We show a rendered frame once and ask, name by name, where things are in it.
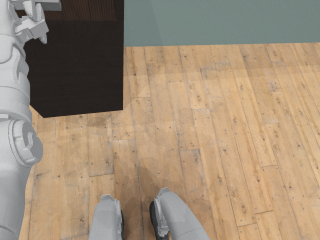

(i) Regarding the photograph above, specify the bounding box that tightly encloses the robot thigh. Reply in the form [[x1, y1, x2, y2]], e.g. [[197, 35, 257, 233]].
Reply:
[[88, 198, 122, 240], [154, 191, 210, 240]]

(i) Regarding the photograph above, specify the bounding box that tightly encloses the drawer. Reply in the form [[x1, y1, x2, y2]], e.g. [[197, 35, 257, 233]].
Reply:
[[15, 0, 115, 20]]

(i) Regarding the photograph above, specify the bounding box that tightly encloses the left robot forearm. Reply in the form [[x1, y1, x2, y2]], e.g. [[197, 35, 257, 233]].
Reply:
[[0, 34, 32, 125]]

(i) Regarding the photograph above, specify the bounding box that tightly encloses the robot left thigh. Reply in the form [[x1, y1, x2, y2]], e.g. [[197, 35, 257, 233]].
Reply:
[[88, 198, 122, 240]]

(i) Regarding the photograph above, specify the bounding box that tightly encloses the left robot upper arm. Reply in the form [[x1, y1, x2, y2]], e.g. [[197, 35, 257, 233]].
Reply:
[[0, 119, 43, 240]]

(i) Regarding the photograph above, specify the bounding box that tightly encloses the robot right thigh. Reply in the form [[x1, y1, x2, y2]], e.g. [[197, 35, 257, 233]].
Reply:
[[154, 191, 210, 240]]

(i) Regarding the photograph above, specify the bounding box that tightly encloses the cabinet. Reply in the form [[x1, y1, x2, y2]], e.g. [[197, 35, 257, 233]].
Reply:
[[23, 0, 124, 118]]

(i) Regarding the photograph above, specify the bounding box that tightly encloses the robot left hand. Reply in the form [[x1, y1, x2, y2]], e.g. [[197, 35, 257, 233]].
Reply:
[[0, 0, 49, 48]]

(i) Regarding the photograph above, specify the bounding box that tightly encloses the handle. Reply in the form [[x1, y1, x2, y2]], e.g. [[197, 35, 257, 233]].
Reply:
[[14, 0, 62, 11]]

